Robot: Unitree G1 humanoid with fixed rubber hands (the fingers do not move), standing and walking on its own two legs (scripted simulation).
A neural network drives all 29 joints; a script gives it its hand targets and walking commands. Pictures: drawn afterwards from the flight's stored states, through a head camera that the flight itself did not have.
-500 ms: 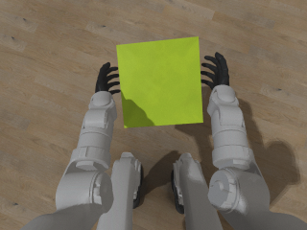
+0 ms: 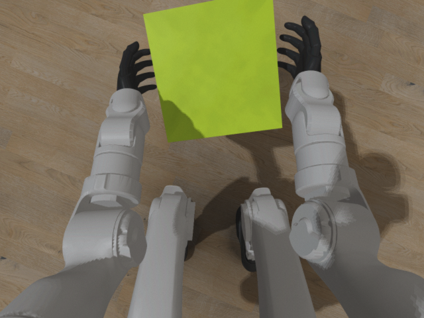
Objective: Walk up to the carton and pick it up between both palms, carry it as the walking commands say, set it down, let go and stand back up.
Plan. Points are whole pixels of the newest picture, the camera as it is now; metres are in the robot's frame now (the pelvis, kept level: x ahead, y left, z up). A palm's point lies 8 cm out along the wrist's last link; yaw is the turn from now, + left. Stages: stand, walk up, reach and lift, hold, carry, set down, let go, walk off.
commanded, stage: set down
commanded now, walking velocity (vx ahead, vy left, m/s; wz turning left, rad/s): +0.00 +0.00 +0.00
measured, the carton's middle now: (218, 75) +0.53 +0.00 -0.19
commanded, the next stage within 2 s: none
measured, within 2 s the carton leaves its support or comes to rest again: neither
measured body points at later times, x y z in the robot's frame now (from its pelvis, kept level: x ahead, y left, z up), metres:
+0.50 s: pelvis -0.01 +0.01 -0.06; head +0.33 +0.01 +0.23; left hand +0.52 +0.16 -0.21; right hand +0.53 -0.14 -0.19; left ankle +0.11 +0.12 -0.46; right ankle +0.09 -0.11 -0.46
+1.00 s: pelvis -0.02 +0.00 -0.11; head +0.37 -0.01 +0.11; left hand +0.53 +0.15 -0.31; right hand +0.54 -0.15 -0.30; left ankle +0.11 +0.12 -0.46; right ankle +0.09 -0.11 -0.46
